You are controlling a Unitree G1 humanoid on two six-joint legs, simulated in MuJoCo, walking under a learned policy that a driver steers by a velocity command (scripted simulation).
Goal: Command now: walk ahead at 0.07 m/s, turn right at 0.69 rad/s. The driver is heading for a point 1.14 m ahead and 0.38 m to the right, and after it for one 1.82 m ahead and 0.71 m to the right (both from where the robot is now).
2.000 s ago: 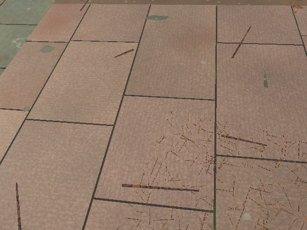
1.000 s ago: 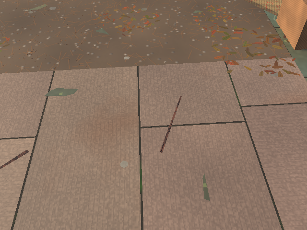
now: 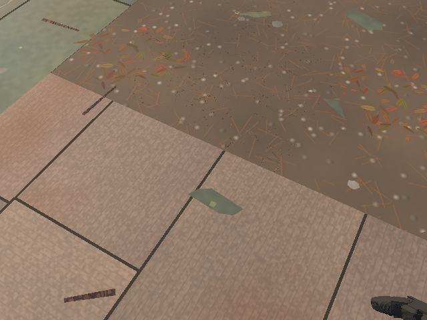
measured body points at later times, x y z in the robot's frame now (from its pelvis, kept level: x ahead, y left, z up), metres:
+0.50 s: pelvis +0.03 +0.01 +0.01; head +0.07 -0.01 +0.45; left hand +0.31 +0.18 -0.07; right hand +0.05 -0.31 -0.09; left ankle +0.09 +0.14 -0.73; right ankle -0.01 -0.11 -0.70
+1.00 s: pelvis +0.06 -0.03 +0.00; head +0.07 -0.03 +0.45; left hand +0.37 +0.01 -0.08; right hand -0.03 -0.32 -0.11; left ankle +0.16 +0.05 -0.73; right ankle -0.02 -0.10 -0.73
